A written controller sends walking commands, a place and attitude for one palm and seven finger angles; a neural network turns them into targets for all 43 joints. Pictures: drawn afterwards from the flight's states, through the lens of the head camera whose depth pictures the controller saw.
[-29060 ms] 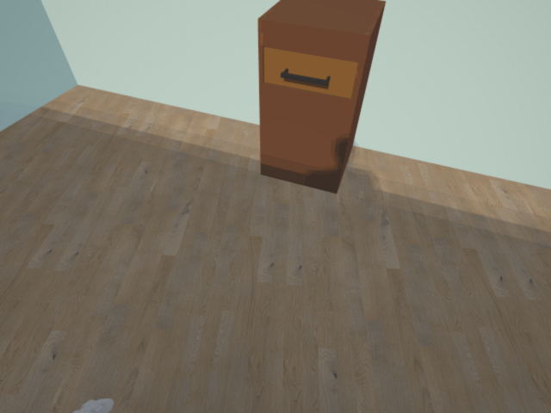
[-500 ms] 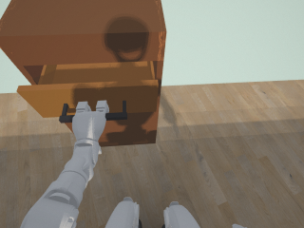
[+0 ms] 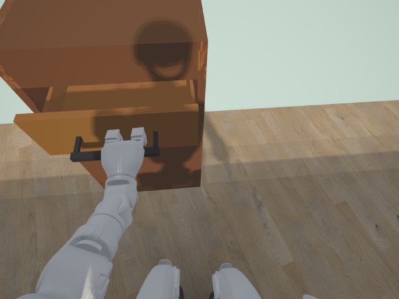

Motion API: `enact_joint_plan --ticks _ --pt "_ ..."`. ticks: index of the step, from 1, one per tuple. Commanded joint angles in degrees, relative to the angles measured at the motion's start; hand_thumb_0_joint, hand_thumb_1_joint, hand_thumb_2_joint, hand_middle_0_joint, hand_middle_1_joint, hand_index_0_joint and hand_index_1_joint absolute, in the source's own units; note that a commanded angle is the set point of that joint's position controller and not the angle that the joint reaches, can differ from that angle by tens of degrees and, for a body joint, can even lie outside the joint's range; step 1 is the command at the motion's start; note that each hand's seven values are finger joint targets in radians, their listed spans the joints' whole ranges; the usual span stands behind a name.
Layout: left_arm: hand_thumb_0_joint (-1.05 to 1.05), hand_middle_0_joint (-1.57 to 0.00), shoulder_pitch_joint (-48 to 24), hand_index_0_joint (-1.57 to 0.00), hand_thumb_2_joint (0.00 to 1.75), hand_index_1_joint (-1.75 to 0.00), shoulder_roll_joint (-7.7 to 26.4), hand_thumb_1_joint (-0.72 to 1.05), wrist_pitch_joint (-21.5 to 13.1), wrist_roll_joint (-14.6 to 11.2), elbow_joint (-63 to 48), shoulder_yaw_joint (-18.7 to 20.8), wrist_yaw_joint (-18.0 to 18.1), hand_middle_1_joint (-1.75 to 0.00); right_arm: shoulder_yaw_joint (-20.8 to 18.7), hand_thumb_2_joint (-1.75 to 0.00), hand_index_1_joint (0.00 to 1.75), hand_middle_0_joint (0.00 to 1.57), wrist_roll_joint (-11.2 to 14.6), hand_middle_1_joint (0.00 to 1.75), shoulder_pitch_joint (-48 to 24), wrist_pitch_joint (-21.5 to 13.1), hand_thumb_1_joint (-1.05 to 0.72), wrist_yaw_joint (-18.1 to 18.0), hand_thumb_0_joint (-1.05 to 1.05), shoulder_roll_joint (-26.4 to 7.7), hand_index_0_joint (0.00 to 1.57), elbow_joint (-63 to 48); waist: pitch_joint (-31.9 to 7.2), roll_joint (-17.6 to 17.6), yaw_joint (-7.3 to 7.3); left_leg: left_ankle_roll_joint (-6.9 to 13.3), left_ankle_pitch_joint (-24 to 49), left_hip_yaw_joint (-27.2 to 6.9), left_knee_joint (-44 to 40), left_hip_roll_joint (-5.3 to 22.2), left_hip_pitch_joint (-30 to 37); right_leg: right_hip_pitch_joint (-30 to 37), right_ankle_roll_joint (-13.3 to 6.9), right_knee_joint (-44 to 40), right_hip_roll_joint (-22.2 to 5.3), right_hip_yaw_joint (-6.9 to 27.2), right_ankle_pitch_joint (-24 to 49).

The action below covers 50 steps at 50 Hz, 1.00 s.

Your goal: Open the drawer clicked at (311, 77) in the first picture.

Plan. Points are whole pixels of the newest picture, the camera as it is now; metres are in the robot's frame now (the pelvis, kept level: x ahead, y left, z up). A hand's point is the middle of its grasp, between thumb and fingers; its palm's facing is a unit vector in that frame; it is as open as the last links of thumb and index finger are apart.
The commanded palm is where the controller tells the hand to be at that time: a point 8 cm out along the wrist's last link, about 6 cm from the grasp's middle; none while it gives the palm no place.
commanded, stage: lift the hand off the handle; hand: left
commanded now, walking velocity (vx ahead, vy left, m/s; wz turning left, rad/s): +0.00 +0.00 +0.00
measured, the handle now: (116, 146) +0.45 +0.19 -0.04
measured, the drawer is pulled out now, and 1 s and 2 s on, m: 0.09 0.09 0.09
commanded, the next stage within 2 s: none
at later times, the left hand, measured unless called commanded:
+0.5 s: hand (120, 160) +0.41 +0.17 -0.03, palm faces -0.05 -0.06 -1.00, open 13.5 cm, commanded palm +0.39 +0.17 +0.04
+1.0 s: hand (116, 148) +0.41 +0.17 +0.03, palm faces +0.00 -0.06 -1.00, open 13.8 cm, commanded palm +0.39 +0.17 +0.08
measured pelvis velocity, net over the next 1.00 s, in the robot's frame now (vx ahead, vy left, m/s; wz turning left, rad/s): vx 0.03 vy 0.01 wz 0.00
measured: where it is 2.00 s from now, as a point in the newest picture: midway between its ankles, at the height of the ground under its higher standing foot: outside the picture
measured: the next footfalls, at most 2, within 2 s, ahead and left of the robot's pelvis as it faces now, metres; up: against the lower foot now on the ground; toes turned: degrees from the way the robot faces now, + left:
none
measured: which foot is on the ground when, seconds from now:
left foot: down 0.00-1.00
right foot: down 0.00-1.00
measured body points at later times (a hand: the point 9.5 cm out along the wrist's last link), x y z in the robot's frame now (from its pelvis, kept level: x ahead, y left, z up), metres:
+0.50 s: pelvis +0.02 -0.01 +0.03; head +0.11 -0.01 +0.47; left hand +0.41 +0.17 +0.03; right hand +0.10 -0.26 -0.11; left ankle +0.04 +0.09 -0.63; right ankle +0.01 -0.08 -0.63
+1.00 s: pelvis +0.03 +0.01 +0.05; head +0.08 +0.00 +0.50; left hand +0.41 +0.17 +0.08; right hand +0.12 -0.24 -0.08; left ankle +0.04 +0.09 -0.63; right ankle +0.01 -0.08 -0.63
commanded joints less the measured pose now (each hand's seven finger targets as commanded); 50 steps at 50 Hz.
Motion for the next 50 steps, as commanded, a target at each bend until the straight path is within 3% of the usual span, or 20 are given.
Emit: enact_joint_plan --ticks 1,4,6,9,13,15,16,20,22,24,26,30,34,38,41,43,45,46,48,50 --pt "0.0 -0.3 -23.0 -0.3 0.3 -1.2 11.5 -0.5 0.9 -0.9 -12.7 3.8 2.0 -1.2 -2.2 -0.9 0.3 0.2 0.1 0.3 4.8 -1.1 -0.9 -0.8 0.0 -7.9 0.2 -4.6 -25.7 -0.7 -1.15 0.4 13.6 -1.4 -8.4 -0.1 22.5 15.6 1.8 -13.2 -1.7 3.5 18.1" --pt "0.0 -0.3 -19.5 -0.3 0.3 -1.2 12.8 -0.5 -0.2 -1.3 -13.5 5.1 1.2 -1.2 -2.1 -0.9 0.3 0.2 0.3 0.3 4.7 -1.1 -0.9 -1.2 0.0 -7.6 0.2 -4.9 -26.0 -1.4 -0.09 0.5 14.4 -0.9 -9.0 -0.3 22.1 19.0 1.9 -14.0 -1.9 4.1 20.8" --pt "0.0 -0.3 -19.1 -0.3 0.3 -1.2 11.8 -0.5 -0.8 -1.3 -12.8 4.0 0.7 -1.2 -1.9 -0.9 0.3 0.2 0.4 0.3 4.5 -1.3 -0.9 -1.5 0.0 -7.4 0.2 -4.9 -22.8 -3.1 -0.86 0.7 12.9 -0.6 -9.3 -0.5 20.0 19.9 2.3 -15.2 -2.2 4.9 21.2" --pt "0.0 -0.3 -18.2 -0.3 0.3 -1.2 13.0 -0.5 -1.7 -0.7 -12.6 4.5 0.3 -1.2 -1.9 -0.9 0.3 0.2 0.5 0.3 4.6 -1.6 -0.9 -1.8 0.0 -7.5 0.2 -4.8 -21.5 -3.1 -0.72 0.7 12.6 -0.4 -9.4 -0.6 19.0 20.8 2.4 -15.7 -2.4 5.5 22.4" --pt "0.0 -0.3 -17.6 -0.3 0.3 -1.2 12.6 -0.5 -2.8 -0.7 -15.9 4.3 -0.2 -1.2 -2.3 -0.9 0.3 0.2 0.6 0.3 4.6 -1.5 -0.9 -1.6 0.0 -7.4 0.2 -5.3 -23.5 -1.2 -0.1 0.5 15.9 -0.4 -10.2 -0.7 22.7 21.8 2.1 -15.9 -2.4 5.1 25.5" --pt "0.0 -0.3 -17.5 -0.3 0.3 -1.2 10.5 -0.5 -2.9 -0.7 -16.7 2.8 -0.2 -1.2 -2.6 -0.9 0.3 0.2 0.6 0.3 4.7 -1.3 -0.9 -1.4 0.0 -7.3 0.2 -5.2 -23.4 -0.2 -0.45 0.5 16.9 -0.3 -10.6 -0.6 24.7 21.1 2.0 -16.3 -2.2 4.6 25.6" --pt "0.0 -0.3 -16.9 -0.3 0.3 -1.2 10.2 -0.5 -2.8 -0.7 -16.1 2.6 -0.3 -1.2 -2.6 -0.9 0.3 0.2 0.6 0.3 5.0 -1.3 -0.9 -1.3 0.0 -7.3 0.2 -5.2 -21.6 -0.5 -0.58 0.5 16.7 -0.5 -10.9 -0.6 24.9 20.5 1.8 -16.6 -2.0 4.3 24.9" --pt "0.0 -0.3 -17.1 -0.3 0.3 -1.2 9.6 -0.5 -2.4 -0.7 -17.2 1.9 -0.5 -1.2 -2.8 -0.9 0.3 0.2 0.7 0.3 4.8 -0.7 -0.9 -1.1 0.0 -7.4 0.2 -5.3 -22.6 -1.9 -0.72 0.5 17.9 -0.6 -11.6 -0.6 26.5 21.6 2.0 -17.3 -2.0 4.1 26.0" --pt "0.0 -0.3 -17.3 -0.3 0.3 -1.2 10.9 -0.5 -2.4 -1.1 -18.5 3.0 -0.8 -1.2 -2.9 -0.9 0.3 0.2 0.6 0.3 5.1 -0.7 -0.9 -1.2 0.0 -7.6 0.2 -5.5 -23.1 -1.2 -0.31 0.5 19.4 -0.7 -12.0 -0.6 27.8 22.9 1.7 -17.2 -2.0 4.1 27.7" --pt "0.0 -0.3 -14.7 -0.3 0.3 -1.2 9.5 -0.5 -2.5 -1.2 -20.1 2.5 -1.0 -1.2 -3.1 -0.9 0.3 0.2 0.7 0.3 5.0 -0.4 -0.9 -1.1 0.0 -7.3 0.2 -5.9 -24.2 0.5 0.61 0.3 21.9 -0.5 -12.6 -0.5 30.7 23.4 1.5 -17.3 -1.8 3.6 29.3" --pt "0.0 -0.3 -14.7 -0.3 0.3 -1.2 9.3 -0.5 -2.4 -1.0 -20.7 1.9 -1.2 -1.2 -3.0 -0.9 0.3 0.2 0.7 0.3 4.5 0.0 -0.9 -1.1 0.0 -7.3 0.2 -6.0 -22.6 -0.6 -0.1 0.4 22.1 -0.5 -13.0 -0.4 31.1 23.4 1.6 -18.0 -1.8 3.6 29.5" --pt "0.0 -0.3 -11.6 -0.3 0.3 -1.2 9.7 -0.5 -1.7 -0.6 -19.6 2.3 -1.5 -1.2 -2.7 -0.9 0.3 0.2 0.9 0.3 3.7 0.4 -0.9 -1.3 0.0 -7.2 0.2 -6.3 -21.2 -3.6 0.48 0.5 21.0 -0.4 -13.9 -0.8 29.0 26.0 2.0 -19.0 -2.0 4.1 30.9" --pt "0.0 -0.3 -11.6 -0.3 0.3 -1.2 9.0 -0.5 -0.7 -0.7 -19.4 1.6 -2.0 -1.2 -2.8 -0.9 0.3 0.2 1.0 0.3 3.8 0.7 -0.9 -1.1 0.0 -7.3 0.2 -6.8 -18.5 -2.8 0.46 0.5 21.4 -0.5 -15.4 -0.7 31.0 25.6 1.5 -20.1 -1.8 3.6 29.4" --pt "0.0 -0.3 -12.1 -0.3 0.3 -1.2 6.5 -0.5 -0.3 -1.1 -22.9 -1.1 -3.0 -1.2 -2.9 -0.9 0.3 0.2 1.3 0.3 3.1 0.9 -0.9 -0.8 0.0 -7.2 0.2 -7.5 -20.2 0.0 0.59 0.2 24.2 -0.9 -16.8 -0.1 36.4 24.6 1.2 -20.8 -1.4 2.7 28.1" --pt "0.0 -0.3 -11.6 -0.3 0.3 -1.2 5.3 -0.5 0.4 -1.7 -21.6 -2.0 -3.8 -1.2 -2.8 -0.9 0.3 0.2 1.4 0.3 3.2 1.2 -0.9 -0.8 0.0 -7.3 0.2 -7.7 -16.9 -1.9 -0.02 0.3 22.7 -1.2 -17.9 0.0 36.1 24.6 1.1 -22.0 -1.2 2.3 26.4" --pt "0.0 -0.3 -11.7 -0.3 0.3 -1.2 7.1 -0.5 0.5 -1.3 -22.4 -1.0 -4.0 -1.2 -2.6 -0.9 0.3 0.2 1.5 0.3 2.7 1.4 -0.9 -0.9 0.0 -7.4 0.2 -7.8 -18.2 -2.0 0.77 0.2 22.9 -1.2 -18.6 0.0 36.7 25.4 1.2 -22.1 -1.3 2.6 26.1" --pt "0.0 -0.3 -10.7 -0.3 0.3 -1.2 7.4 -0.5 0.8 -1.1 -21.7 -0.6 -4.1 -1.2 -2.4 -0.9 0.3 0.2 1.6 0.3 2.3 1.7 -0.9 -1.0 0.0 -7.3 0.2 -8.0 -17.1 -2.8 1.03 0.2 22.7 -1.2 -19.1 -0.1 36.7 25.8 1.0 -22.6 -1.3 2.5 25.9" --pt "0.0 -0.3 -10.2 -0.3 0.3 -1.2 5.7 -0.5 1.1 -1.4 -21.5 -1.8 -4.3 -1.2 -2.5 -0.9 0.3 0.2 1.6 0.3 2.6 1.6 -0.9 -0.9 0.0 -7.4 0.2 -8.3 -15.6 -1.8 0.9 0.3 22.2 -1.1 -19.5 -0.2 36.3 26.0 0.9 -23.0 -1.2 2.3 25.5" --pt "0.0 -0.3 -10.5 -0.3 0.3 -1.2 7.6 -0.5 1.2 -1.1 -21.6 -0.5 -4.4 -1.2 -2.3 -0.9 0.3 0.2 1.7 0.3 2.0 1.8 -0.9 -0.9 0.0 -7.4 0.2 -8.4 -15.9 -2.0 1.53 0.2 21.8 -1.0 -20.3 -0.1 36.6 26.4 0.9 -23.4 -1.3 2.5 24.5" --pt "0.0 -0.3 -12.0 -0.3 0.3 -1.2 7.4 -0.5 1.7 -1.1 -20.8 -0.9 -4.5 -1.2 -2.2 -0.9 0.3 0.2 1.8 0.3 1.7 2.0 -0.9 -1.1 0.0 -7.4 0.2 -8.5 -14.4 -3.0 1.1 0.3 20.2 -1.0 -20.8 -0.2 35.8 26.5 1.0 -24.1 -1.3 2.6 23.4"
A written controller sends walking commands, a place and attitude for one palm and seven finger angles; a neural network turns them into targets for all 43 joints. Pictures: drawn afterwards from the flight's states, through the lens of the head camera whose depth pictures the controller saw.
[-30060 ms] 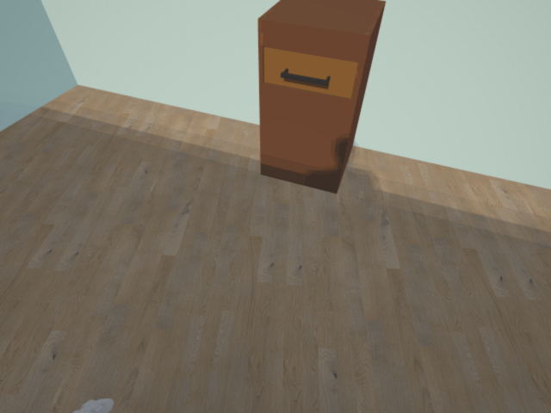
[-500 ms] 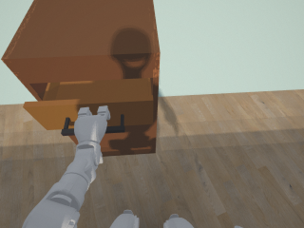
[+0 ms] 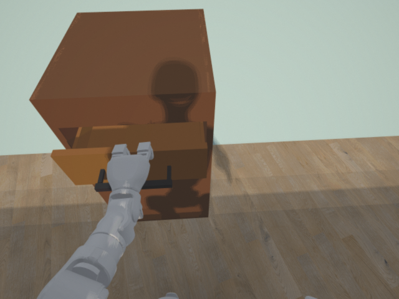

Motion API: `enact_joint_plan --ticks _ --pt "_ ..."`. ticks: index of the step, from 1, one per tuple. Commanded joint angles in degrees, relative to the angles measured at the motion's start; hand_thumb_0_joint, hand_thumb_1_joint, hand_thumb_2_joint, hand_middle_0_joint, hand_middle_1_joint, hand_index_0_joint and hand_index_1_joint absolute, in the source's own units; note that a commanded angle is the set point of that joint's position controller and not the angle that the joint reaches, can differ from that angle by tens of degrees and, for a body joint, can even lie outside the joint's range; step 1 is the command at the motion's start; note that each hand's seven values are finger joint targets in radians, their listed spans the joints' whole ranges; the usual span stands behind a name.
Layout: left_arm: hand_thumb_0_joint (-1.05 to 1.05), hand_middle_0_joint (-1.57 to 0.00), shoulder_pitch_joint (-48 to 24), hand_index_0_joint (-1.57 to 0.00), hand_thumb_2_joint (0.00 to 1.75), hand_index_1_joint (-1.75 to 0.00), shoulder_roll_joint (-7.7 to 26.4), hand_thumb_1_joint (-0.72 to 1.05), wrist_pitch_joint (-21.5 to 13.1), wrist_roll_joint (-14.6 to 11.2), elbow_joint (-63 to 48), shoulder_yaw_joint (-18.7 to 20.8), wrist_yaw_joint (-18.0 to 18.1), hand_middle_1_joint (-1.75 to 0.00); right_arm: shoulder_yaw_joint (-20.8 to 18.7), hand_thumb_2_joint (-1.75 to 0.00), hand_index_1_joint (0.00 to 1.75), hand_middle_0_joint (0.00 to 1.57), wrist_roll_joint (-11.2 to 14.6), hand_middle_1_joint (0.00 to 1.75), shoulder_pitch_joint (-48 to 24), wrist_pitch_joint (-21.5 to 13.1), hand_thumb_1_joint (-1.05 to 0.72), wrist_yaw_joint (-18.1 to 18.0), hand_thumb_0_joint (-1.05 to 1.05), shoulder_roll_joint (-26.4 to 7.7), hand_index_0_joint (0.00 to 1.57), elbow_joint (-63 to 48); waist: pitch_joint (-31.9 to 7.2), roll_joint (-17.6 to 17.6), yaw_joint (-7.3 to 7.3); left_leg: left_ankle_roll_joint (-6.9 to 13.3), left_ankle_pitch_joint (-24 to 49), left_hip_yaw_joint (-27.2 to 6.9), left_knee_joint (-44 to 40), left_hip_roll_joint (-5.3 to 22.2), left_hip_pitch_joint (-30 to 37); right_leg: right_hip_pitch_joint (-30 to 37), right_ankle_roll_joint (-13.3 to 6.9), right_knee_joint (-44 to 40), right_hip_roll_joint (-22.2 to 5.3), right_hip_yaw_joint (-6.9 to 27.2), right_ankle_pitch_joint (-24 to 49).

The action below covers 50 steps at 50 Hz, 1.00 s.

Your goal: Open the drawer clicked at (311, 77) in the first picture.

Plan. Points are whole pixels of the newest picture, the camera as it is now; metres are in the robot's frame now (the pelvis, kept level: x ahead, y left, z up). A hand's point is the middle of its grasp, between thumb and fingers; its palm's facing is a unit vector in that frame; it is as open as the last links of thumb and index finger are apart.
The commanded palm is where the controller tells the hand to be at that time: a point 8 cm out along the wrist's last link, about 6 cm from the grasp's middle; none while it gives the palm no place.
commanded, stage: lift the hand off the handle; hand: left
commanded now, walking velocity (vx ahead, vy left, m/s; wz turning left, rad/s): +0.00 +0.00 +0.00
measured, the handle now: (135, 178) +0.43 +0.18 -0.09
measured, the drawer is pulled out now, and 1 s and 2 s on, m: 0.09 0.09 0.09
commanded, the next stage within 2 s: draw the hand back to the body in 1.12 s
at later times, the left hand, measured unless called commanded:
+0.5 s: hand (137, 171) +0.39 +0.15 +0.01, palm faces +0.01 -0.06 -1.00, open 13.8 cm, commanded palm +0.36 +0.15 +0.07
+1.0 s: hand (134, 162) +0.39 +0.15 +0.05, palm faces +0.01 -0.06 -1.00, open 13.8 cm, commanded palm +0.36 +0.15 +0.10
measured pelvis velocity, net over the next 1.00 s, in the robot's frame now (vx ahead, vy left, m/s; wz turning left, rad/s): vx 0.01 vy -0.01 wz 0.01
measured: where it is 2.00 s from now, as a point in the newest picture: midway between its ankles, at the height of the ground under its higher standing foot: outside the picture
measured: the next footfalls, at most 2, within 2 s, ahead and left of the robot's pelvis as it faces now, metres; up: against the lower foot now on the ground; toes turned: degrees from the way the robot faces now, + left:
none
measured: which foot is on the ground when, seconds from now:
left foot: down 0.00-1.00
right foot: down 0.00-1.00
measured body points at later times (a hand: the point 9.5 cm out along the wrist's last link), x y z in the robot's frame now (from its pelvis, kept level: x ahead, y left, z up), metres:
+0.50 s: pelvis +0.00 +0.00 +0.02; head +0.04 -0.02 +0.46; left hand +0.38 +0.15 +0.06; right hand +0.10 -0.25 -0.12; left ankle +0.01 +0.09 -0.68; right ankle -0.02 -0.09 -0.68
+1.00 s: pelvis +0.01 -0.01 +0.03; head +0.04 -0.04 +0.48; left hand +0.38 +0.15 +0.10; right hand +0.14 -0.26 -0.10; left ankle +0.01 +0.09 -0.68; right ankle -0.02 -0.09 -0.68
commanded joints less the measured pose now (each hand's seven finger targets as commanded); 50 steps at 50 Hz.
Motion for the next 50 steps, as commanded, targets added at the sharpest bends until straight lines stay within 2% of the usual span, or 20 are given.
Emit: enact_joint_plan --ticks 1,3,5,7,11,16,18,23,26,28,29,30,33,34,36,38,41,44,47,50 --pt "0.0 -0.3 -20.7 -0.3 0.3 -1.2 7.1 -0.5 0.6 0.6 -9.0 2.1 2.1 -1.2 -2.0 -0.9 0.3 0.2 0.0 0.3 1.1 -1.3 -0.9 -0.3 0.0 -7.5 0.2 -5.8 -14.6 -2.8 -1.07 -0.1 16.5 -1.2 -6.3 0.1 16.0 6.4 0.4 -8.7 -1.0 0.6 18.6" --pt "0.0 -0.3 -21.6 -0.3 0.3 -1.2 7.7 -0.5 0.5 0.7 -10.8 2.4 1.9 -1.2 -2.0 -0.9 0.3 0.2 0.1 0.3 0.7 -1.2 -0.9 -0.2 0.0 -7.5 0.2 -6.0 -17.3 -1.8 -0.46 -0.3 17.9 -1.3 -6.7 0.4 18.2 6.9 0.3 -8.7 -1.0 0.7 19.0" --pt "0.0 -0.3 -21.8 -0.3 0.3 -1.2 6.0 -0.5 0.5 0.3 -12.1 0.8 1.5 -1.2 -2.2 -0.9 0.3 0.2 0.2 0.3 0.6 -1.2 -0.9 -0.2 0.0 -7.3 0.2 -6.3 -17.8 -1.2 -0.76 -0.4 18.8 -1.5 -7.0 0.5 20.1 6.9 0.3 -9.1 -1.0 0.4 19.0" --pt "0.0 -0.3 -22.6 -0.3 0.3 -1.2 4.4 -0.5 0.4 -0.7 -13.3 -0.5 0.9 -1.2 -2.4 -0.9 0.3 0.2 0.1 0.3 1.0 -1.4 -0.9 -0.1 0.0 -7.6 0.2 -6.3 -17.7 -1.9 -1.57 -0.3 20.3 -1.8 -7.3 0.8 21.6 7.1 0.2 -9.3 -0.8 0.0 19.8" --pt "0.0 -0.3 -22.1 -0.3 0.3 -1.2 7.6 -0.5 0.4 -0.4 -12.5 1.9 0.6 -1.2 -2.2 -0.9 0.3 0.2 0.4 0.3 0.8 -1.1 -0.9 -0.6 0.0 -7.7 0.2 -6.0 -15.6 -3.4 -1.02 -0.2 18.4 -1.5 -8.4 0.5 20.2 8.6 0.3 -10.3 -1.0 0.4 19.1" --pt "0.0 -0.3 -21.5 -0.3 0.3 -1.2 5.8 -0.5 1.4 0.0 -11.4 0.3 0.3 -1.2 -2.0 -0.9 0.3 0.2 0.6 0.3 0.3 -0.9 -0.9 -0.4 0.0 -7.6 0.2 -6.3 -13.6 -2.4 -0.62 -0.3 18.4 -1.5 -9.7 0.4 21.1 8.5 0.0 -11.3 -0.9 0.2 18.2" --pt "0.0 -0.3 -22.6 -0.3 0.3 -1.2 6.2 -0.5 1.7 -0.1 -13.0 0.4 -0.1 -1.2 -2.0 -0.9 0.3 0.2 0.6 0.3 0.0 -0.6 -0.9 -0.2 0.0 -7.5 0.2 -6.5 -16.2 -2.0 -0.16 -0.4 20.0 -1.3 -9.9 0.5 22.7 9.9 0.1 -11.4 -0.9 0.4 19.4" --pt "0.0 -0.3 -21.4 -0.3 0.3 -1.2 5.1 -0.5 2.6 -1.1 -13.7 -0.7 -1.3 -1.2 -1.8 -0.9 0.3 0.2 0.9 0.3 -0.8 -0.3 -0.9 -0.4 0.0 -7.4 0.2 -7.0 -15.3 -4.2 -0.49 -0.1 20.5 -1.0 -11.0 0.4 22.9 12.5 0.4 -12.7 -1.1 0.7 21.4" --pt "0.0 -0.3 -22.1 -0.3 0.3 -1.2 7.5 -0.5 2.9 -1.0 -12.3 0.8 -1.9 -1.2 -1.6 -0.9 0.3 0.2 1.0 0.3 -1.0 0.0 -0.9 -0.9 0.0 -7.7 0.2 -7.0 -11.7 -5.4 -0.65 0.1 17.2 -0.7 -12.1 0.0 21.1 13.3 0.5 -14.1 -1.3 1.2 19.5" --pt "0.0 -0.3 -23.7 -0.3 0.3 -1.2 8.2 -0.5 2.1 -0.8 -15.4 1.0 -2.2 -1.2 -1.5 -0.9 0.3 0.2 0.9 0.3 -1.5 -0.2 -0.9 -1.0 0.0 -7.5 0.2 -7.3 -14.6 -3.9 0.06 0.2 18.8 -0.4 -12.4 -0.1 22.7 14.9 0.5 -14.1 -1.5 1.6 21.1" --pt "0.0 -0.3 -21.8 -0.3 0.3 -1.2 9.2 -0.5 2.0 -1.0 -15.1 2.1 -2.3 -1.2 -1.6 -0.9 0.3 0.2 0.9 0.3 -1.3 -0.1 -0.9 -1.1 0.0 -7.6 0.2 -7.4 -14.2 -3.8 0.3 0.2 19.5 -0.4 -12.4 -0.1 22.9 15.8 0.3 -14.1 -1.5 1.6 22.1" --pt "0.0 -0.3 -21.7 -0.3 0.3 -1.2 8.2 -0.5 1.8 -1.0 -16.2 1.0 -2.6 -1.2 -1.4 -0.9 0.3 0.2 1.0 0.3 -2.0 0.0 -0.9 -1.2 0.0 -7.4 0.2 -7.6 -15.3 -3.8 0.37 0.2 19.9 -0.2 -12.3 -0.3 23.3 16.4 0.6 -14.4 -1.7 2.1 23.1" --pt "0.0 -0.3 -20.5 -0.3 0.3 -1.2 7.3 -0.5 1.8 -1.4 -16.6 0.2 -3.6 -1.2 -1.4 -0.9 0.3 0.2 1.1 0.3 -2.0 -0.1 -0.9 -1.1 0.0 -7.4 0.2 -7.6 -14.1 -4.5 0.07 0.2 21.2 -0.2 -12.9 -0.2 24.0 17.0 0.6 -14.9 -1.6 1.9 24.7" --pt "0.0 -0.3 -18.6 -0.3 0.3 -1.2 8.9 -0.5 2.0 -1.6 -16.3 1.7 -3.8 -1.2 -1.5 -0.9 0.3 0.2 1.2 0.3 -1.9 0.0 -0.9 -1.1 0.0 -7.7 0.2 -7.9 -12.9 -3.8 0.57 0.1 20.3 -0.2 -13.2 -0.3 23.4 17.3 0.4 -15.2 -1.6 1.9 23.7" --pt "0.0 -0.3 -19.0 -0.3 0.3 -1.2 7.4 -0.5 2.2 -1.8 -17.4 0.1 -4.4 -1.2 -1.4 -0.9 0.3 0.2 1.2 0.3 -2.3 0.0 -0.9 -1.0 0.0 -7.6 0.2 -8.0 -12.7 -4.7 0.29 0.2 20.6 0.0 -13.6 -0.5 23.6 18.4 0.7 -15.7 -1.8 2.1 25.4" --pt "0.0 -0.3 -18.9 -0.3 0.3 -1.2 8.4 -0.5 2.0 -1.8 -19.2 0.5 -5.1 -1.2 -1.3 -0.9 0.3 0.2 1.3 0.3 -3.1 0.1 -0.9 -1.1 0.0 -7.6 0.2 -8.3 -14.2 -4.6 0.62 0.3 21.7 0.2 -13.8 -0.6 24.6 19.8 0.8 -16.0 -2.0 2.6 27.0" --pt "0.0 -0.3 -19.0 -0.3 0.3 -1.2 9.1 -0.5 2.2 -2.0 -19.3 0.6 -5.9 -1.2 -1.1 -0.9 0.3 0.2 1.5 0.3 -3.4 0.3 -0.9 -1.4 0.0 -7.8 0.2 -8.4 -10.8 -4.9 0.09 0.3 20.3 0.2 -14.5 -0.8 24.1 19.6 0.9 -16.9 -2.2 2.6 26.3" --pt "0.0 -0.3 -20.0 -0.3 0.3 -1.2 10.5 -0.5 1.5 -1.9 -20.9 1.3 -6.5 -1.2 -1.0 -0.9 0.3 0.2 1.5 0.3 -3.9 0.2 -0.9 -1.7 0.0 -7.7 0.2 -8.5 -10.5 -3.7 0.46 0.4 20.2 0.1 -15.0 -0.9 24.9 20.0 0.8 -17.3 -2.2 2.9 25.9" --pt "0.0 -0.3 -20.3 -0.3 0.3 -1.2 8.6 -0.5 0.8 -2.5 -23.6 -0.4 -7.2 -1.2 -1.3 -0.9 0.3 0.2 1.4 0.3 -4.2 0.0 -0.9 -1.5 0.0 -7.6 0.2 -8.7 -13.0 -2.1 0.38 0.3 22.9 0.1 -15.0 -0.8 27.7 20.7 0.6 -17.4 -2.1 2.6 28.0" --pt "0.0 -0.3 -17.9 -0.3 0.3 -1.2 10.4 -0.5 0.8 -2.7 -23.9 1.4 -7.7 -1.2 -0.9 -0.9 0.3 0.2 1.4 0.3 -4.6 0.0 -0.9 -1.5 0.0 -7.6 0.2 -8.7 -14.2 -4.8 1.37 0.3 23.4 0.2 -15.4 -1.0 27.1 23.1 1.2 -17.2 -2.5 2.8 30.7"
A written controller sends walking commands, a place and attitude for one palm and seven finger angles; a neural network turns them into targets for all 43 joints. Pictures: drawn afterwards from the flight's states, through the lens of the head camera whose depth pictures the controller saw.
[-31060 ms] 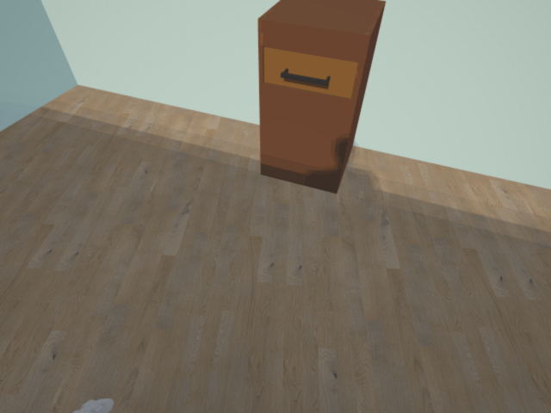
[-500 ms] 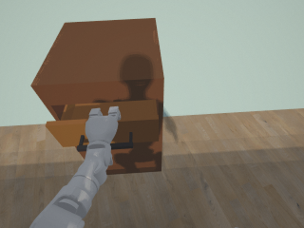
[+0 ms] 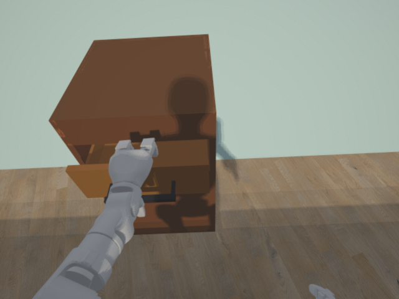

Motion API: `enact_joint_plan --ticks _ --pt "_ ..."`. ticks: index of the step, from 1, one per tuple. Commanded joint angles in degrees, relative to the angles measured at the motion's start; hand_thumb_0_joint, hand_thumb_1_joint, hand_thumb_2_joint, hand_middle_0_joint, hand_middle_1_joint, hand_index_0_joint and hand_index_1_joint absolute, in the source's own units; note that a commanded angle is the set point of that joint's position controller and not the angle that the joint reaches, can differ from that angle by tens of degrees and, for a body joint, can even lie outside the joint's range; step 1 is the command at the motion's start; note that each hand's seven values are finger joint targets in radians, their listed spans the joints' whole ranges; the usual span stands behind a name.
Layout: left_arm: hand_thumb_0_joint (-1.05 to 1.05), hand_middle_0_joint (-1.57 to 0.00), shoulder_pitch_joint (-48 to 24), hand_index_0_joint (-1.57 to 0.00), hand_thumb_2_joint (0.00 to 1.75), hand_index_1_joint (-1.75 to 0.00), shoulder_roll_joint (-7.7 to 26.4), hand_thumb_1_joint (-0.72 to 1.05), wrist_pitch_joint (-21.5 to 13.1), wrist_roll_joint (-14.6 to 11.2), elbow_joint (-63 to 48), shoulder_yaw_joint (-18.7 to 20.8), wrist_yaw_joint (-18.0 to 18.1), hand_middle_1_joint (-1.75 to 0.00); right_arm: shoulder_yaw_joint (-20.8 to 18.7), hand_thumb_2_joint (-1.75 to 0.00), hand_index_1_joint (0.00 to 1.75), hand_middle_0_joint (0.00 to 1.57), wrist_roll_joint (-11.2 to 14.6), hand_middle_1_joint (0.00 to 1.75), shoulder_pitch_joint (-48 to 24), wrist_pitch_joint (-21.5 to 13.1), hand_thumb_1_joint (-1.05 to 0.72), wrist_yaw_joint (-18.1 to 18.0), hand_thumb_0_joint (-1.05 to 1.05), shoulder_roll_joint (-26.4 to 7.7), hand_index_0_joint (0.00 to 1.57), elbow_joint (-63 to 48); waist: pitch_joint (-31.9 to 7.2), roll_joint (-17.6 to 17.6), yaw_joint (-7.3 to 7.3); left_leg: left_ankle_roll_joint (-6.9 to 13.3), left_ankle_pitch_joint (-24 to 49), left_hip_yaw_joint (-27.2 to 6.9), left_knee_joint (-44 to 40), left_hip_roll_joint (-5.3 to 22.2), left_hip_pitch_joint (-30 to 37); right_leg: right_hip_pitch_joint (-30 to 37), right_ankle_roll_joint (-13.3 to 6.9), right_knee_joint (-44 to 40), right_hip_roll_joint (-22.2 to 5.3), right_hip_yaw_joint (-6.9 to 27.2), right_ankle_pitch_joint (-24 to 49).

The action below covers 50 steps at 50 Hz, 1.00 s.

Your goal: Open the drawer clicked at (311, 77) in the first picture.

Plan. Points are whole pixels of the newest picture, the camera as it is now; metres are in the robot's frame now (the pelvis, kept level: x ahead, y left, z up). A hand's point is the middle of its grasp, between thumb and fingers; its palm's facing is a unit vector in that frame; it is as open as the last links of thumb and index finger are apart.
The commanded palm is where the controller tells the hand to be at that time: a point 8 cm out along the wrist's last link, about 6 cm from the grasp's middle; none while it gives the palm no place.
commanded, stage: lift the hand off the handle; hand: left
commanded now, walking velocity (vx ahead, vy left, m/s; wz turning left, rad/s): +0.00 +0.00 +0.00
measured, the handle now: (141, 192) +0.42 +0.19 -0.12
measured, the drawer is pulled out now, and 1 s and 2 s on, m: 0.09 0.09 0.09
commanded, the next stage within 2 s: draw the hand back to the body in 0.12 s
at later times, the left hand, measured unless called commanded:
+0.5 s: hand (120, 185) +0.34 +0.18 +0.04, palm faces +0.07 -0.08 -0.99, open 13.8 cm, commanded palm +0.30 +0.19 +0.10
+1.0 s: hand (91, 203) +0.26 +0.19 +0.12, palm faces +0.19 -0.90 -0.39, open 13.5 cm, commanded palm +0.22 +0.24 +0.15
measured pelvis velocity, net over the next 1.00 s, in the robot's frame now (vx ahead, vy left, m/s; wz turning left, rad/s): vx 0.00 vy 0.00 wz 0.02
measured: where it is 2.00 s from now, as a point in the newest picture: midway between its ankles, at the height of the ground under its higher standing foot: outside the picture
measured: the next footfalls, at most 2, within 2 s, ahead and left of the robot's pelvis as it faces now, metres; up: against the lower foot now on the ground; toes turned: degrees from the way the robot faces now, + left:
none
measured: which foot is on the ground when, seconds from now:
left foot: down 0.00-1.00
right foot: down 0.00-1.00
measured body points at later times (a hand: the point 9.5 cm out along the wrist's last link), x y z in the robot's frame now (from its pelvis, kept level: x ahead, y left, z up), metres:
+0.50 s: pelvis +0.01 +0.00 +0.01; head +0.01 -0.04 +0.46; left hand +0.33 +0.19 +0.10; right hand +0.16 -0.25 -0.12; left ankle +0.00 +0.10 -0.71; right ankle -0.03 -0.07 -0.71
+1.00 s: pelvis +0.00 +0.00 +0.02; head -0.01 -0.02 +0.47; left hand +0.24 +0.23 +0.14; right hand +0.21 -0.19 -0.05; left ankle +0.00 +0.10 -0.71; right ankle -0.03 -0.07 -0.71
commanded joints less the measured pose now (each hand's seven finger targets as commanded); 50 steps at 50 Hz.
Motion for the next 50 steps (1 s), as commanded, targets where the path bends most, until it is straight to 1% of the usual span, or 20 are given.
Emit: enact_joint_plan --ticks 1,4,6,11,13,15,17,19,23,28,31,34,36,41,42,43,44,45,46,50 --pt "0.0 -0.3 -19.1 -0.3 0.3 -1.2 8.7 -0.5 -0.8 0.2 -13.6 5.4 1.9 -1.2 -1.5 -0.9 0.3 0.2 -0.3 0.3 -2.6 -1.8 -0.9 0.0 0.0 -6.3 0.2 -6.9 -16.8 -5.3 -0.29 1.3 19.1 0.7 -2.7 -0.7 11.7 9.5 2.2 -5.9 -2.2 2.3 28.3" --pt "0.0 -0.3 -15.7 -0.3 0.3 -1.2 9.4 -0.5 0.3 0.4 -10.5 6.3 1.3 -1.2 -1.0 -0.9 0.3 0.2 -0.2 0.3 -2.9 -1.3 -0.9 0.0 0.0 -6.6 0.2 -6.6 -14.0 -8.5 -0.17 1.1 17.5 0.9 -3.1 -1.0 8.5 10.5 2.8 -6.2 -2.7 2.9 31.2" --pt "0.0 -0.3 -15.2 -0.3 0.3 -1.2 6.7 -0.5 1.0 0.8 -10.2 3.8 0.6 -1.2 -1.0 -0.9 0.3 0.2 0.0 0.3 -3.2 -1.2 -0.9 0.3 0.0 -6.6 0.2 -7.0 -12.4 -8.4 -0.5 1.1 17.2 1.0 -3.3 -0.9 8.8 9.2 2.6 -6.6 -2.5 2.4 29.5" --pt "0.0 -0.3 -18.6 -0.3 0.3 -1.2 7.8 -0.5 -0.4 0.7 -15.7 3.7 -0.4 -1.2 -1.3 -0.9 0.3 0.2 -0.2 0.3 -3.5 -1.3 -0.9 0.1 0.0 -6.4 0.2 -7.6 -16.1 -5.2 -0.58 1.3 18.4 1.0 -2.9 -1.1 11.2 10.3 2.6 -6.2 -2.9 3.1 30.8" --pt "0.0 -0.3 -15.0 -0.3 0.3 -1.2 11.2 -0.5 -2.1 0.4 -21.3 6.8 -0.4 -1.2 -1.4 -0.9 0.3 0.2 -0.3 0.3 -4.5 -1.6 -0.9 0.0 0.0 -6.2 0.2 -8.5 -20.1 -2.3 1.24 1.3 20.9 1.0 -2.9 -1.1 13.4 12.9 2.4 -5.7 -3.0 3.7 33.5" --pt "0.0 -0.3 -11.5 -0.3 0.3 -1.2 13.5 -0.5 -3.2 0.4 -24.2 9.2 0.0 -1.2 -1.2 -0.9 0.3 0.2 -0.5 0.3 -5.2 -1.9 -0.9 -0.2 0.0 -6.0 0.2 -8.5 -20.9 -2.7 2.01 1.1 21.8 0.8 -3.0 -1.2 13.2 14.5 2.6 -5.2 -3.0 3.8 36.2" --pt "0.0 -0.3 -7.1 -0.3 0.3 -1.2 12.0 -0.5 -3.2 0.3 -25.9 8.4 0.2 -1.2 -1.3 -0.9 0.3 0.2 -0.4 0.3 -5.8 -2.2 -0.9 0.1 0.0 -5.9 0.2 -8.8 -18.7 -3.0 1.98 1.0 22.2 0.6 -3.3 -1.1 13.4 13.9 2.3 -5.6 -2.7 3.3 35.1" --pt "0.0 -0.3 -4.3 -0.3 0.3 -1.2 11.8 -0.5 -2.0 0.1 -24.9 8.6 0.4 -1.2 -1.0 -0.9 0.3 0.2 -0.1 0.3 -6.6 -2.5 -0.9 0.4 0.0 -6.0 0.2 -8.7 -13.1 -5.3 1.83 1.1 19.8 0.6 -4.4 -0.9 12.3 11.7 2.4 -6.8 -2.3 2.7 31.3" --pt "0.0 -0.3 -1.2 -0.3 0.3 -1.2 12.4 -0.5 0.8 -0.6 -30.9 7.7 -1.1 -1.2 -0.6 -0.9 0.3 0.2 0.3 0.3 -9.3 -2.4 -0.9 0.7 0.0 -6.2 0.2 -9.9 -14.9 -5.7 2.91 1.1 20.0 1.0 -5.7 -1.1 14.0 14.9 2.9 -7.7 -2.9 3.3 32.3" --pt "0.0 -0.3 3.2 -0.3 0.3 -1.2 13.4 -0.5 2.5 -2.6 -35.8 7.0 -5.7 -1.2 0.5 -0.9 0.3 0.2 0.7 0.3 -12.1 -2.4 -0.9 0.2 0.0 -6.4 0.2 -10.8 -9.8 -5.7 2.62 1.4 18.0 0.6 -7.5 -1.0 15.5 14.0 3.1 -9.6 -2.8 2.8 27.5" --pt "0.0 -0.3 4.4 -0.3 0.3 -1.2 15.4 -0.5 1.1 -2.8 -39.1 8.1 -8.0 -1.2 1.0 -0.9 0.3 0.2 0.3 0.3 -13.4 -2.6 -0.9 -0.4 0.0 -6.1 0.2 -11.3 -8.0 -5.6 2.97 1.6 16.3 0.3 -8.2 -1.1 16.2 13.6 3.1 -10.6 -2.8 3.1 23.6" --pt "0.0 -0.3 5.1 -0.3 0.3 -1.2 16.3 -0.5 -1.5 -2.9 -43.5 8.7 -9.2 -1.2 1.3 -0.9 0.3 0.2 0.0 0.3 -14.1 -3.4 -0.9 -0.6 0.0 -5.5 0.2 -11.7 -7.5 -1.3 3.44 1.5 16.4 -0.1 -8.4 -0.9 18.8 12.0 2.2 -11.0 -2.5 2.5 19.6" --pt "0.0 -0.3 7.5 -0.3 0.3 -1.2 17.0 -0.5 -3.0 -3.1 -44.2 9.8 -9.6 -1.2 1.6 -0.9 0.3 0.2 -0.2 0.3 -14.7 -3.9 -0.9 -0.5 0.0 -5.3 0.2 -11.7 -5.6 -1.8 3.8 1.4 15.6 -0.4 -8.6 -0.9 18.8 11.1 2.1 -11.6 -2.3 2.5 17.8" --pt "0.0 -0.3 13.4 -0.3 0.3 -1.2 19.0 -0.5 -4.7 -3.6 -49.7 13.1 -9.6 -1.2 1.9 -0.9 0.3 0.2 -0.5 0.3 -15.8 -4.7 -0.9 -0.3 0.0 -5.1 0.2 -12.5 -6.5 -2.2 5.41 1.1 17.5 -0.6 -9.2 -0.8 20.0 12.7 1.9 -11.6 -2.2 2.0 18.6" --pt "0.0 -0.3 7.9 -0.3 0.32 -1.18 4.4 -0.47 -7.7 -46.3 -52.1 13.7 -12.0 -1.18 3.3 -0.9 0.3 0.2 1.1 0.3 -10.7 -7.3 -0.9 -0.7 0.0 -3.1 0.2 -16.3 0.5 -6.3 -0.75 2.3 14.1 -1.5 -11.3 1.1 27.3 14.6 2.5 -17.0 -2.8 0.5 18.3" --pt "0.0 -0.29 12.8 -0.29 0.33 -1.15 9.1 -0.43 -10.1 -50.7 -50.2 17.0 -12.4 -1.15 4.3 -0.9 0.3 0.2 0.7 0.3 -12.2 -9.7 -0.9 -1.2 0.0 -3.5 0.2 -14.9 -0.1 -8.8 1.14 2.3 11.8 -1.5 -12.9 1.5 29.3 17.3 2.8 -17.5 -2.2 0.8 16.9" --pt "0.0 -0.29 15.2 -0.29 0.34 -1.13 10.1 -0.4 -11.5 -51.5 -51.6 18.3 -12.8 -1.13 4.5 -0.9 0.3 0.2 0.5 0.3 -12.9 -10.9 -0.9 -1.5 0.0 -3.5 0.2 -14.7 0.6 -7.6 1.66 2.3 11.6 -1.3 -13.4 1.3 28.7 17.9 2.8 -17.5 -2.3 0.9 16.6" --pt "0.0 -0.29 19.1 -0.29 0.36 -1.11 12.4 -0.36 -12.8 -56.6 -54.2 22.8 -13.3 -1.11 4.5 -0.9 0.3 0.2 -0.1 0.3 -12.3 -11.0 -0.9 -2.5 0.0 -4.7 0.2 -14.7 -0.6 -8.9 2.65 1.9 14.6 -1.6 -14.3 1.4 29.0 19.8 3.0 -18.0 -2.9 0.6 19.5" --pt "0.0 -0.29 20.2 -0.29 0.37 -1.09 11.7 -0.32 -13.7 -59.0 -56.7 22.6 -14.0 -1.09 4.9 -0.9 0.3 0.2 -0.4 0.3 -12.3 -11.4 -0.9 -3.0 0.0 -4.6 0.2 -14.7 -0.9 -8.1 2.65 1.6 16.1 -1.4 -15.1 1.3 29.2 21.3 3.4 -18.2 -3.5 0.5 21.6" --pt "0.0 -0.28 24.8 -0.28 0.43 -1.0 11.7 -0.18 -15.8 -62.1 -62.2 25.2 -14.6 -1.0 5.4 -0.9 0.3 0.2 -1.1 0.3 -10.6 -13.8 -0.9 -3.1 0.0 -4.4 0.2 -13.2 2.2 1.1 2.64 0.0 18.7 -2.0 -17.9 1.8 30.2 21.6 2.7 -20.3 -3.9 -0.2 21.8"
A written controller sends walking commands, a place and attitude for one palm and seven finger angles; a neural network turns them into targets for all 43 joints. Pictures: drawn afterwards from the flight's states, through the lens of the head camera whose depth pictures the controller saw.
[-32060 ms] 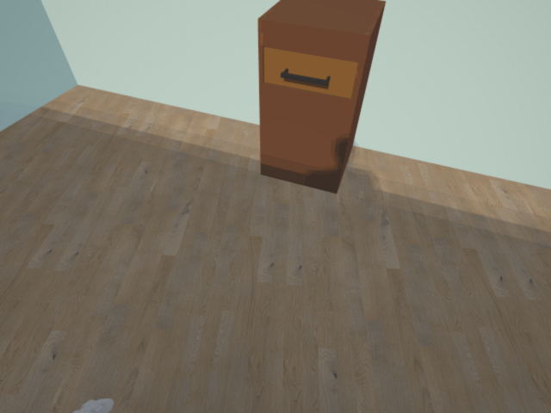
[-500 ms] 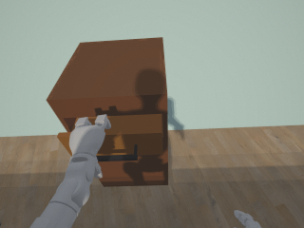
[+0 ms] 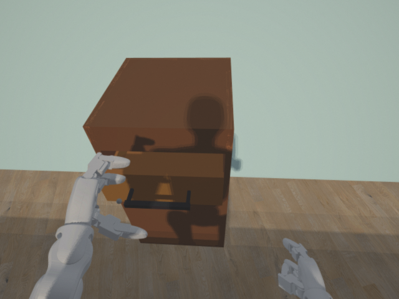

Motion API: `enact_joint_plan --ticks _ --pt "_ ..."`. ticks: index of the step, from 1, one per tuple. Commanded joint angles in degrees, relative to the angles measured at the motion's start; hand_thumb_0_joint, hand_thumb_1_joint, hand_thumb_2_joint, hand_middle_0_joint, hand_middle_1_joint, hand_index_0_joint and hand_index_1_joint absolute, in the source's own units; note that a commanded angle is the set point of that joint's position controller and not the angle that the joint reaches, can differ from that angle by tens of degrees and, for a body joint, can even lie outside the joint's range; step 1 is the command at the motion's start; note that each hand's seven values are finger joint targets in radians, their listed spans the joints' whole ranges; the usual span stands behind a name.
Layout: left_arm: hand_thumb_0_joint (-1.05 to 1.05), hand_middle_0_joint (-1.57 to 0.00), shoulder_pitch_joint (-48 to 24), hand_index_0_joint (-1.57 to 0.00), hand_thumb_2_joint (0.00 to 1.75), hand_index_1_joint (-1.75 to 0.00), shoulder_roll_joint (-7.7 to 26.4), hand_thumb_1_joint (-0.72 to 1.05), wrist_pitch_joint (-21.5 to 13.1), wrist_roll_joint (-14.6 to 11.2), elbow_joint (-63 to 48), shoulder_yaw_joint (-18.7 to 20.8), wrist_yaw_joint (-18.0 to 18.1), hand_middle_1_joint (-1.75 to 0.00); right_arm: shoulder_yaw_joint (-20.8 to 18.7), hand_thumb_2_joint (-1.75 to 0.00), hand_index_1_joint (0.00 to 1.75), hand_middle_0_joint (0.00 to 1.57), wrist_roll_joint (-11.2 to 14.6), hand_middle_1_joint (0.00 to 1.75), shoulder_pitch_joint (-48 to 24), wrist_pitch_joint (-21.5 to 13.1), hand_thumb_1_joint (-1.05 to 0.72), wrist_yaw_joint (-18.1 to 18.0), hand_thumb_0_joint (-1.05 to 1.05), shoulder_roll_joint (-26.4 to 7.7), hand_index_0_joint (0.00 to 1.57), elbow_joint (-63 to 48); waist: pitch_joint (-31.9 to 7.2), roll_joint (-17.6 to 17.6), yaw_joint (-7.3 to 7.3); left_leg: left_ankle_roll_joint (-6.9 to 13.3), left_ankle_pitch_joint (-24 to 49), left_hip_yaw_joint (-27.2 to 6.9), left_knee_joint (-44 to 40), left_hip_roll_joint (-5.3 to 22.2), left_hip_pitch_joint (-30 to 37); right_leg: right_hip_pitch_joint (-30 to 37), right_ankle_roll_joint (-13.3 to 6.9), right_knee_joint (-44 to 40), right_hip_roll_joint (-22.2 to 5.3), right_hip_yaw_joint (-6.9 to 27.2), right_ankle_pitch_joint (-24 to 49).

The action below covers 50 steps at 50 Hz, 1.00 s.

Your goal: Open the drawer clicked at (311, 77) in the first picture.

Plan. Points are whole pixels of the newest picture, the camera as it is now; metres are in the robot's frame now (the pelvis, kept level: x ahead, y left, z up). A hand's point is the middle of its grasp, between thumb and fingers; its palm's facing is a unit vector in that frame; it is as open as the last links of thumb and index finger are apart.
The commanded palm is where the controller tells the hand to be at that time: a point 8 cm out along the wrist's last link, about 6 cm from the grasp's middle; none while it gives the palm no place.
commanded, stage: draw the hand back to the body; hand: left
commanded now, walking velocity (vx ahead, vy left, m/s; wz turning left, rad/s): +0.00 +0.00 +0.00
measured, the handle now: (158, 199) +0.42 +0.18 -0.14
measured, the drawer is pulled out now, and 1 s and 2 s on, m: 0.09 0.09 0.09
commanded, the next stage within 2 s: step back with the hand held close in 0.82 s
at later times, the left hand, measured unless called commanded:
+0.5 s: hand (58, 217) +0.19 +0.23 +0.16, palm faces +0.35 -0.85 -0.40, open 9.6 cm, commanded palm +0.13 +0.28 +0.18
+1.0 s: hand (45, 219) +0.18 +0.24 +0.17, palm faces +0.41 -0.81 -0.42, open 7.4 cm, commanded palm +0.12 +0.28 +0.18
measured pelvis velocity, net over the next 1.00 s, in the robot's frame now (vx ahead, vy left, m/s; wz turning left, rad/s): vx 0.00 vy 0.00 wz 0.04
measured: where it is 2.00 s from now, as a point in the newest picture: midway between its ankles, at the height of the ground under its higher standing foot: outside the picture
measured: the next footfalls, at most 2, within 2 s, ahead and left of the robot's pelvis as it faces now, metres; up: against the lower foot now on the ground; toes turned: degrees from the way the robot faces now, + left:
none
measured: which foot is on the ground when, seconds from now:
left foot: down 0.00-1.00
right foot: down 0.00-1.00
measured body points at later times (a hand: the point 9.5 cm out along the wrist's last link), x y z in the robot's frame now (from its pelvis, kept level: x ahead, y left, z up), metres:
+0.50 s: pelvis +0.01 +0.00 +0.01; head -0.01 -0.03 +0.46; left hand +0.16 +0.28 +0.18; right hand +0.20 -0.23 -0.08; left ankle +0.00 +0.10 -0.74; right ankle -0.03 -0.08 -0.74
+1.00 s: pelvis +0.00 +0.00 +0.01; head -0.01 -0.03 +0.46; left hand +0.15 +0.28 +0.19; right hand +0.20 -0.22 -0.08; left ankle +0.00 +0.10 -0.74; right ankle -0.03 -0.08 -0.74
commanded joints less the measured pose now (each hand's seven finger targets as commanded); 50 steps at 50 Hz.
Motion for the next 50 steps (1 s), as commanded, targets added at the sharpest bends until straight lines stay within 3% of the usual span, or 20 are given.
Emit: enact_joint_plan --ticks 1,4,8,15,17,20,26,29,31,35,37,42,45,46,47,48,49,50 --pt "0.0 -0.27 -7.3 -0.27 0.45 -0.98 8.9 -0.15 -6.1 -6.8 -19.0 9.2 0.7 -0.98 -2.1 -0.9 0.3 0.2 -1.0 0.3 -5.9 -5.2 -0.9 -0.7 0.0 -6.7 0.2 -7.7 -6.4 3.2 -0.98 -0.4 14.9 -1.1 -6.0 2.6 9.0 -0.3 2.1 -7.8 -3.1 -0.2 17.5" --pt "0.0 -0.27 -1.5 -0.27 0.5 -0.91 8.8 -0.05 -6.7 -7.4 -20.8 10.4 0.3 -0.91 -2.4 -0.9 0.3 0.2 -1.2 0.3 -5.2 -6.4 -0.9 -0.2 0.0 -6.9 0.2 -7.1 -4.5 3.3 -0.89 -0.7 16.8 -1.2 -6.9 2.8 8.4 0.6 2.0 -9.2 -3.0 -0.5 19.0" --pt "0.0 -0.26 6.0 -0.26 0.55 -0.82 8.7 0.09 -7.2 -8.3 -22.1 11.9 -0.4 -0.82 -3.3 -0.9 0.3 0.2 -1.3 0.3 -4.8 -7.1 -0.9 0.3 0.0 -7.2 0.2 -6.7 -4.9 -1.4 -0.8 -0.7 18.4 -0.8 -7.3 3.1 8.3 1.9 2.5 -9.8 -3.1 -0.8 21.2" --pt "0.0 -0.24 12.2 -0.24 0.66 -0.66 11.7 0.34 -8.8 -8.5 -28.6 16.6 -0.2 -0.66 -4.7 -0.9 0.3 0.2 -1.0 0.3 -5.1 -8.1 -0.9 0.2 0.0 -7.6 0.2 -6.1 -7.7 -1.1 -0.43 -0.4 19.6 0.0 -7.0 2.7 9.2 3.3 3.0 -10.6 -3.5 -0.6 22.7" --pt "0.0 -0.24 13.3 -0.24 0.69 -0.62 13.2 0.41 -9.0 -8.4 -29.9 18.4 0.1 -0.62 -5.1 -0.9 0.3 0.2 -1.0 0.3 -5.2 -8.4 -0.9 0.1 0.0 -7.8 0.2 -5.7 -7.3 -0.8 -0.42 -0.5 19.7 0.0 -6.8 2.6 8.9 3.0 3.0 -11.1 -3.4 -0.7 22.5" --pt "0.0 -0.23 15.8 -0.23 0.74 -0.55 12.8 0.51 -9.2 -8.7 -30.5 19.2 0.2 -0.55 -5.2 -0.9 0.3 0.2 -0.7 0.3 -5.3 -8.6 -0.9 0.0 0.0 -7.5 0.2 -5.4 -5.6 0.5 -0.33 -0.5 18.5 -0.1 -7.1 2.7 8.4 2.2 3.0 -11.3 -3.6 -0.9 21.0" --pt "0.0 -0.21 19.7 -0.21 0.82 -0.41 14.1 0.73 -9.9 -9.3 -31.4 22.9 0.5 -0.41 -5.7 -0.9 0.3 0.2 -0.3 0.3 -6.0 -8.9 -0.9 -0.2 0.0 -7.1 0.2 -5.2 -3.6 -0.4 0.12 -0.5 16.0 -0.4 -7.2 2.8 7.4 1.1 3.1 -12.3 -3.5 -0.7 18.4" --pt "0.0 -0.21 18.9 -0.21 0.87 -0.34 11.2 0.83 -9.7 -9.2 -29.0 19.9 0.2 -0.34 -5.8 -0.9 0.3 0.2 -0.4 0.3 -6.0 -8.9 -0.9 -0.1 0.0 -7.2 0.2 -4.9 -0.9 -0.7 -0.61 -0.4 13.7 -0.5 -7.6 2.8 7.2 -0.9 3.2 -12.9 -3.5 -0.6 15.5" --pt "0.0 -0.2 17.1 -0.2 0.9 -0.3 11.1 0.9 -9.8 -8.9 -29.0 19.3 0.3 -0.3 -5.8 -0.9 0.3 0.2 -0.5 0.3 -5.9 -9.0 -0.9 -0.2 0.0 -7.5 0.2 -4.8 -0.1 -0.7 -0.85 -0.3 12.6 -0.7 -7.8 2.8 7.3 -1.7 3.2 -13.2 -3.5 -0.6 13.7" --pt "0.0 -0.2 16.1 -0.2 0.9 -0.3 12.4 0.9 -10.2 -8.9 -29.1 20.3 0.8 -0.3 -5.8 -0.9 0.3 0.2 -0.7 0.3 -6.0 -9.3 -0.9 -0.5 0.0 -7.3 0.2 -5.0 -1.6 -2.8 -0.37 -0.1 11.1 -1.0 -7.8 2.7 7.4 -0.8 3.2 -13.5 -3.8 -0.2 11.8" --pt "0.0 -0.2 15.7 -0.2 0.9 -0.3 14.1 0.9 -10.4 -8.6 -31.1 21.7 1.2 -0.3 -5.8 -0.9 0.3 0.2 -0.8 0.3 -6.2 -9.8 -0.9 -0.6 0.0 -7.5 0.2 -4.8 -3.5 -0.8 -0.06 -0.2 12.4 -0.9 -7.4 2.6 8.0 0.1 3.0 -13.6 -3.8 0.1 13.5" --pt "0.0 -0.2 16.7 -0.2 0.9 -0.3 13.7 0.9 -10.2 -8.6 -31.4 21.8 1.6 -0.3 -5.5 -0.9 0.3 0.2 -0.8 0.3 -6.3 -10.3 -0.9 -0.5 0.0 -7.0 0.2 -4.5 -3.6 1.7 0.14 -0.6 13.7 -0.9 -7.2 2.7 7.7 0.7 2.9 -13.0 -4.0 0.0 15.2" --pt "0.0 -0.2 17.2 -0.2 0.9 -0.3 12.1 0.9 -10.0 -8.8 -30.3 20.4 1.3 -0.3 -5.5 -0.9 0.3 0.2 -0.6 0.3 -6.3 -10.1 -0.9 -0.3 0.0 -6.8 0.2 -4.5 -1.9 0.9 -0.1 -0.6 13.5 -1.1 -7.4 2.8 7.0 0.4 3.0 -12.3 -4.2 -0.3 14.9" --pt "0.0 -0.2 17.2 -0.2 0.9 -0.3 12.4 0.9 -10.1 -8.8 -30.1 20.8 1.4 -0.3 -5.6 -0.9 0.3 0.2 -0.6 0.3 -6.2 -10.1 -0.9 -0.3 0.0 -6.8 0.2 -4.5 -2.0 -0.2 -0.05 -0.6 13.4 -1.2 -7.5 2.8 6.9 0.4 3.0 -12.3 -4.1 -0.5 14.6" --pt "0.0 -0.2 8.6 -0.2 0.9 -0.3 22.1 0.9 -13.4 -8.3 -35.8 30.7 1.9 -0.3 -5.4 -0.9 0.3 0.2 -0.1 0.3 -3.8 -9.7 -0.9 0.2 0.0 -8.1 0.2 -7.6 5.0 2.5 -1.44 0.6 9.7 -3.4 -6.3 3.0 2.5 -5.9 3.0 -15.8 -6.8 3.3 14.0" --pt "0.0 -0.2 14.5 -0.2 0.9 -0.3 17.2 0.9 -13.7 -7.3 -31.9 27.4 2.0 -0.3 -6.3 -0.9 0.3 0.2 -2.0 0.3 -4.5 -8.6 -0.9 -0.4 0.0 -8.4 0.2 -5.0 3.2 -2.5 -1.95 0.5 12.5 -6.8 -3.8 3.5 2.1 -5.3 2.3 -14.7 -6.6 4.0 15.7" --pt "0.0 -0.2 18.7 -0.2 0.9 -0.3 13.1 0.9 -13.1 -6.6 -30.1 23.6 1.8 -0.3 -6.7 -0.9 0.3 0.2 -2.4 0.3 -4.4 -7.8 -0.9 -0.2 0.0 -8.8 0.2 -4.8 1.6 -6.1 -2.56 0.7 14.2 -6.8 -2.0 3.7 2.1 -4.7 2.9 -14.0 -7.0 4.1 17.4" --pt "0.0 -0.2 20.8 -0.2 0.9 -0.3 11.2 0.9 -12.4 -6.6 -28.9 22.4 1.8 -0.3 -7.0 -0.9 0.3 0.2 -1.9 0.3 -4.3 -7.2 -0.9 0.0 0.0 -8.6 0.2 -5.7 0.1 -7.1 -2.79 0.6 15.2 -6.2 -0.1 4.0 2.1 -4.4 3.6 -12.7 -8.1 4.6 20.9"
